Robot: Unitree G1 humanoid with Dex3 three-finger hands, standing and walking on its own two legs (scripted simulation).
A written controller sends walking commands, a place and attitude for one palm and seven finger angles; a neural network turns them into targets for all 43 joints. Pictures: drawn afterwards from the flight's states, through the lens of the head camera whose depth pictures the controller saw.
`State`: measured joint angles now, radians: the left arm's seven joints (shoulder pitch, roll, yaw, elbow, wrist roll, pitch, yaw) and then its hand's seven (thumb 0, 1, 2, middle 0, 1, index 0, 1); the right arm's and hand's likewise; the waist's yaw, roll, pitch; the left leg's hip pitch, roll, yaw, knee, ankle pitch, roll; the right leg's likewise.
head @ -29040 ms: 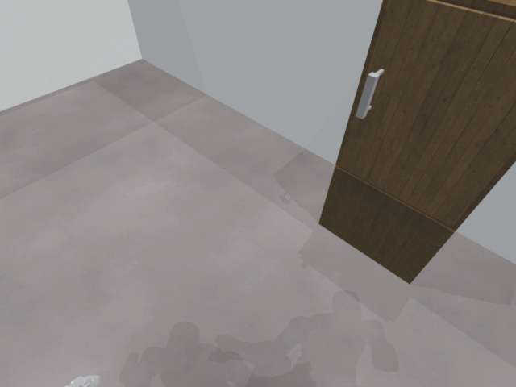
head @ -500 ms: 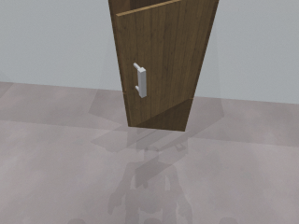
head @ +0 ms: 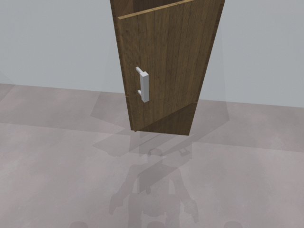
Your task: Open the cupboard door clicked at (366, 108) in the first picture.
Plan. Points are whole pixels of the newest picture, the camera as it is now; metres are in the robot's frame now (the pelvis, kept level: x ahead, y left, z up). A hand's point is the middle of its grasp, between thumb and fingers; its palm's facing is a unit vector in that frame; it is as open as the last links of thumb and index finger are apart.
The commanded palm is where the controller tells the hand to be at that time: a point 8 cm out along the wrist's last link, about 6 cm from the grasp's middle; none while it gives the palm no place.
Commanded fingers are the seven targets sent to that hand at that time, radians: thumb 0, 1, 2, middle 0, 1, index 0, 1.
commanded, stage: walk to a spot facing it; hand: left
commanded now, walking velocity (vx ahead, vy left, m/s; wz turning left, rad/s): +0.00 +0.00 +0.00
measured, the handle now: (141, 84) +0.63 +0.08 -0.02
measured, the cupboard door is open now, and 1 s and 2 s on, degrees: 39 39 39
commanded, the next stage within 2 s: none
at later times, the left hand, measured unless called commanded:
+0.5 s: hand out of the picture +0.07 +0.19 -0.18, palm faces -0.12 -0.96 -0.24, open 7.4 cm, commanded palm none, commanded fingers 0.00 0.90 0.90 -0.20 -0.30 -0.20 -0.30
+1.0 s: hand out of the picture +0.12 +0.17 -0.18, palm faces -0.35 -0.90 -0.25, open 7.4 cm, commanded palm none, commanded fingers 0.00 0.90 0.90 -0.20 -0.30 -0.20 -0.30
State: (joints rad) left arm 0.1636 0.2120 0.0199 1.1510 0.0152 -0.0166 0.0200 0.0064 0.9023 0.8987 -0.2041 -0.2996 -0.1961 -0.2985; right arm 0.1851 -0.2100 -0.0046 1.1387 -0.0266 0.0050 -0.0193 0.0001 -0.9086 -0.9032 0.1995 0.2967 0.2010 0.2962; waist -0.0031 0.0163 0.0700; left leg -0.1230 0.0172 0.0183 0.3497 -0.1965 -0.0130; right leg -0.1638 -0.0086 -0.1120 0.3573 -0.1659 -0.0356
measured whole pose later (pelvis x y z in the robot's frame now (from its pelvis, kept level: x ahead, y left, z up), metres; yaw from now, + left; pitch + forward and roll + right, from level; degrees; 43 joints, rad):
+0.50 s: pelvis +0.00 +0.00 -0.02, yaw -9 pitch -1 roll +2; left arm 0.18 0.20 0.07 1.02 0.03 0.07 -0.01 0.01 0.90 0.90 -0.20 -0.30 -0.20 -0.30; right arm 0.22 -0.19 -0.05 1.02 -0.04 0.03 -0.04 0.00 -0.91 -0.90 0.20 0.30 0.20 0.30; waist 0.01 -0.02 0.11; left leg -0.20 0.07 0.17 0.54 -0.32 -0.02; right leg -0.36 0.02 0.00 0.72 -0.36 -0.03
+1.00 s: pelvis -0.01 +0.00 -0.01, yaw -26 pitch +2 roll +1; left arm 0.22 0.22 0.09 0.93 0.03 0.05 0.01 0.01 0.90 0.90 -0.21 -0.30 -0.20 -0.30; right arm 0.05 -0.20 -0.05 0.88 0.00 0.03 -0.03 0.00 -0.91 -0.90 0.20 0.30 0.20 0.30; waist 0.04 -0.04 0.09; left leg -0.30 0.00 -0.04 0.61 -0.36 -0.03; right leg -0.33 0.13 0.21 0.48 -0.16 -0.04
